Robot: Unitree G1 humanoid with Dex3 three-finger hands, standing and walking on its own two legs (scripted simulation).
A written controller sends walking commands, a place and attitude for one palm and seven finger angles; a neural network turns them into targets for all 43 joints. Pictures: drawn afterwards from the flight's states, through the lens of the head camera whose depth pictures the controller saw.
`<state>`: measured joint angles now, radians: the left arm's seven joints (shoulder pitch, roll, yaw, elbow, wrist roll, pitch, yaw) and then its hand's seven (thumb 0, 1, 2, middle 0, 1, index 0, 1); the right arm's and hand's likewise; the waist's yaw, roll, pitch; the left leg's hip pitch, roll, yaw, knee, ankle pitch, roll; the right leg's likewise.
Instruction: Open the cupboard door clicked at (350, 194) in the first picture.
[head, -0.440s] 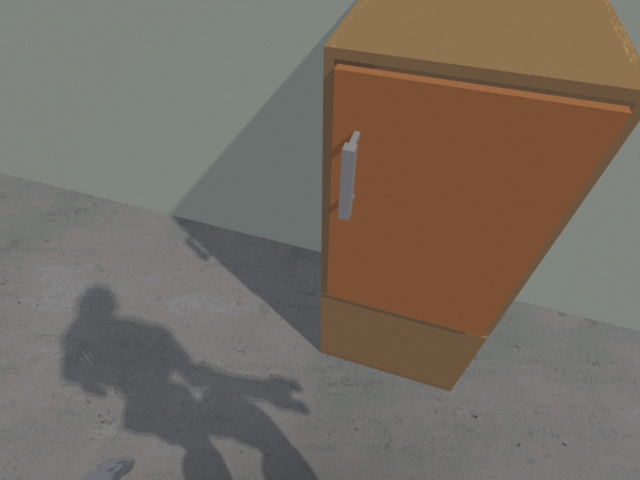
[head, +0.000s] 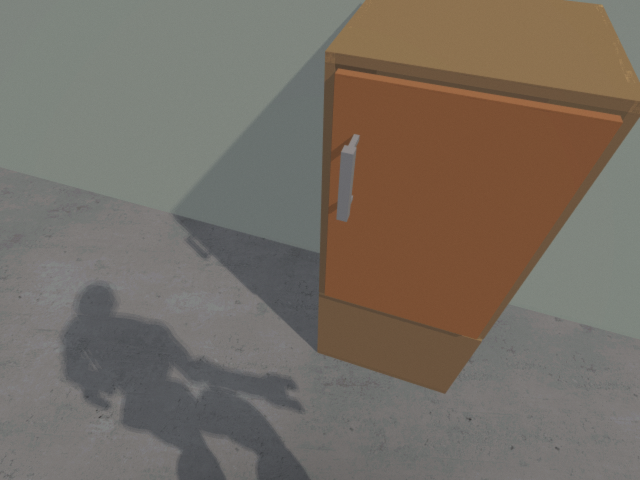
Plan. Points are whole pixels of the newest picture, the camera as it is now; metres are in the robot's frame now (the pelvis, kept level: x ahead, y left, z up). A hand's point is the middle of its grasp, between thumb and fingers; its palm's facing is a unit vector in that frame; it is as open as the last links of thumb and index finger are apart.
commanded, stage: stand and wait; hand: left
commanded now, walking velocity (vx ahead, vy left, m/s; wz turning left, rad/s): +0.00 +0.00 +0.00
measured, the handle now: (348, 179) +0.58 -0.01 +0.04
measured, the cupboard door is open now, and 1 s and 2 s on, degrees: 0 0 0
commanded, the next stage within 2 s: look at it before walking up in 0.50 s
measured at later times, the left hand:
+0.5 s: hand out of the picture +0.07 +0.23 -0.15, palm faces -0.02 -0.95 -0.33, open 7.4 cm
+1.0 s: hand out of the picture +0.06 +0.23 -0.15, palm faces -0.01 -0.95 -0.32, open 7.4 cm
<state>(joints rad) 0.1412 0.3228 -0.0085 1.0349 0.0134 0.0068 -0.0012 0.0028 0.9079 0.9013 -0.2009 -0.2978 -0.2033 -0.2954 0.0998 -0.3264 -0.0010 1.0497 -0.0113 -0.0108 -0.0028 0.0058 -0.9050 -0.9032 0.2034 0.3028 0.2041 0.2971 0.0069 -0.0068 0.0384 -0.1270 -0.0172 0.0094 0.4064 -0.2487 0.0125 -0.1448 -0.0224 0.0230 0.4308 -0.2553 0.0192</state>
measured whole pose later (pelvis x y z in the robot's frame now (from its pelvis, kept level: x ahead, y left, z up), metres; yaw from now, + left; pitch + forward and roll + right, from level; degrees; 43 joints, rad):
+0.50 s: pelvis -0.01 -0.01 +0.00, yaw +0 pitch -2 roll +0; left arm 0.12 0.32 0.00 1.08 0.01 0.00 0.00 0.00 0.91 0.90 -0.20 -0.30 -0.20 -0.30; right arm 0.12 -0.33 0.00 1.12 -0.01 -0.01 0.00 0.01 -0.91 -0.90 0.20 0.30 0.20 0.30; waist 0.00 0.00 0.04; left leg -0.12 -0.01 0.00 0.35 -0.20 0.00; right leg -0.13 -0.01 0.01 0.38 -0.21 0.01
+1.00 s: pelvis -0.01 -0.01 +0.00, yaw +1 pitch -2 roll +0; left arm 0.13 0.32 0.00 1.09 0.01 0.00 0.00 0.00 0.91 0.90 -0.20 -0.30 -0.20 -0.30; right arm 0.12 -0.33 0.00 1.13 -0.01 -0.02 -0.01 0.01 -0.91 -0.90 0.20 0.30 0.20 0.30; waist 0.00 0.00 0.04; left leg -0.11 0.00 -0.01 0.34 -0.20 0.00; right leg -0.12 -0.01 0.01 0.35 -0.21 0.01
